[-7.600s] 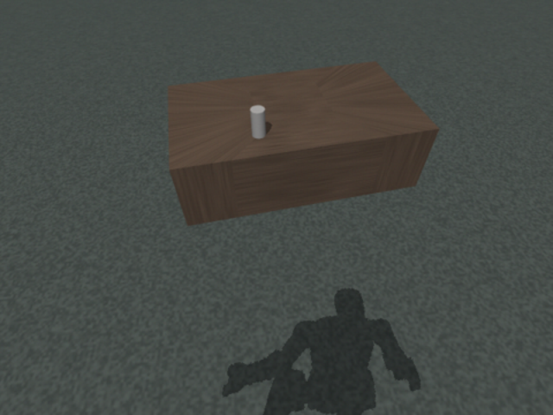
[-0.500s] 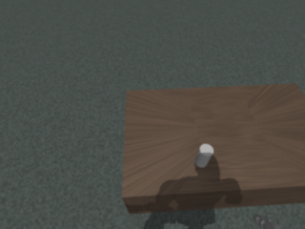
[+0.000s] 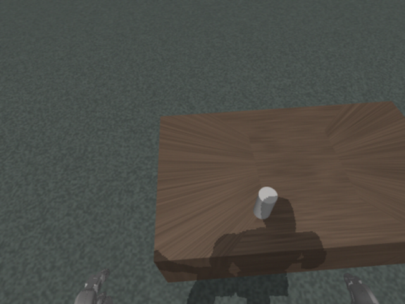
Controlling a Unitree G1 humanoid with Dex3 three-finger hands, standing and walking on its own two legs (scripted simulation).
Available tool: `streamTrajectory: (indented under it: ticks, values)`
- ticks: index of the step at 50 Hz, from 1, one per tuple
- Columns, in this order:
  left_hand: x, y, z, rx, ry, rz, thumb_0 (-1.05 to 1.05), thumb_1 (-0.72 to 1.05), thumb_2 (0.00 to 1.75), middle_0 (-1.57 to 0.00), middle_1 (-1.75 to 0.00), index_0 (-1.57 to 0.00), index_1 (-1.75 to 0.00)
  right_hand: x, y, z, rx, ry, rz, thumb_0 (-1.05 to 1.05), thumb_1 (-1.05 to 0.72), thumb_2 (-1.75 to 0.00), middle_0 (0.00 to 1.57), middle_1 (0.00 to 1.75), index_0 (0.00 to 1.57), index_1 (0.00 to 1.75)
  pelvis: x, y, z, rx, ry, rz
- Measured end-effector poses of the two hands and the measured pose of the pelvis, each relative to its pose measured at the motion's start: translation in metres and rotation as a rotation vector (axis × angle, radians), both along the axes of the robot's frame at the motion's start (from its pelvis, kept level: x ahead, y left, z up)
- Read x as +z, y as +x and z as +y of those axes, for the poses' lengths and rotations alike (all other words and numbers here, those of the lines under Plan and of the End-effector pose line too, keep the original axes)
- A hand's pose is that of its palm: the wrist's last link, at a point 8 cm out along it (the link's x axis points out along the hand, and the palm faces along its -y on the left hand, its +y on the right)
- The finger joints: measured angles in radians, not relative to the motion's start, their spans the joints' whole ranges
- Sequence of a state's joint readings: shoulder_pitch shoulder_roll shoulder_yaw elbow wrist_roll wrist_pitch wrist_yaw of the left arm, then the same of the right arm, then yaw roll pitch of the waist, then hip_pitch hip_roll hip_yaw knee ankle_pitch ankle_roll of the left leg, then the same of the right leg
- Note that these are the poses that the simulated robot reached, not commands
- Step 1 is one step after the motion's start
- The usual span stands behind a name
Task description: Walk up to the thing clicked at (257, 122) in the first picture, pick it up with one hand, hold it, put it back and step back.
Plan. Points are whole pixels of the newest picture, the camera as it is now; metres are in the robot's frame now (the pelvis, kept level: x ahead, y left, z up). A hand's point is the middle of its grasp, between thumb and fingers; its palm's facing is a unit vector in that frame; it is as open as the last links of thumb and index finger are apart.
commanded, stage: go down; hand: right
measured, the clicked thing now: (264, 203) +0.48 -0.20 -0.34
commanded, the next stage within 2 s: none
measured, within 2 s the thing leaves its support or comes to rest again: neither
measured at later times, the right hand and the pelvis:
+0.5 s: hand out of the picture +0.15 -0.25 -0.12, palm faces +0.05 +0.94 -0.35, open 17.6 cm; pelvis +0.01 +0.00 -0.02, yaw -1 degrees
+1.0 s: hand (354, 236) +0.27 -0.31 -0.08, palm faces +0.16 +0.96 -0.24, open 17.5 cm; pelvis -0.03 +0.00 -0.04, yaw -1 degrees
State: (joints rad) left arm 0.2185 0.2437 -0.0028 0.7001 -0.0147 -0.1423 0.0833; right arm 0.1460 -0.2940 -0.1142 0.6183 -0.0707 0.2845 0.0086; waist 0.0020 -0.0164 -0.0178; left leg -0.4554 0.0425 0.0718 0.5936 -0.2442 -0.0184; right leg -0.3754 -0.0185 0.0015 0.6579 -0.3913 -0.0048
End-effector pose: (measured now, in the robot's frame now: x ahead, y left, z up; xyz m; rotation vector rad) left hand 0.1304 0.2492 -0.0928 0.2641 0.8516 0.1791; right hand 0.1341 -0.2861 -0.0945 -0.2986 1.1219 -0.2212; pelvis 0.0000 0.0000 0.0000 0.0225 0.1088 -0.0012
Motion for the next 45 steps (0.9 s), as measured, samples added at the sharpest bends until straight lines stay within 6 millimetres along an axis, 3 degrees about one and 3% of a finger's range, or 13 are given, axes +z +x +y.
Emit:
streamTrajectory:
  ticks: [14,34,39,45]
  values:
    - [-0.004,0.018,-0.011,0.003,-0.003,-0.075,0.01,0.9,0.9,-0.19,-0.29,-0.19,-0.29,0.009,0.021,-0.003,0.023,0.004,-0.06,-0.01,0.57,-0.03,0.05,0.06,0.05,0.05,-0.013,0.016,-0.007,-0.008,0.024,0.034]
    - [-0.008,0.013,-0.002,-0.02,0.038,-0.162,0.01,0.89,0.89,-0.19,-0.29,-0.19,-0.29,0.015,-0.005,-0.015,-0.02,-0.016,-0.106,-0.01,0.58,-0.04,0.04,0.06,0.06,0.05,-0.03,-0.003,0.002,-0.026,0.026,0.057]
    - [-0.011,0.006,0.001,-0.031,0.068,-0.168,0.01,0.89,0.89,-0.19,-0.29,-0.19,-0.29,0.017,0.016,-0.032,-0.055,-0.013,-0.199,-0.01,0.56,-0.04,0.05,0.06,0.06,0.05,-0.036,-0.014,0.005,-0.032,0.026,0.061]
    - [-0.016,-0.013,0.01,-0.023,0.11,-0.129,0.01,0.89,0.89,-0.2,-0.29,-0.2,-0.29,0.033,0.072,-0.056,-0.039,0.016,-0.364,-0.01,0.55,-0.03,0.05,0.05,0.06,0.05,-0.039,-0.026,0.006,-0.032,0.027,0.074]
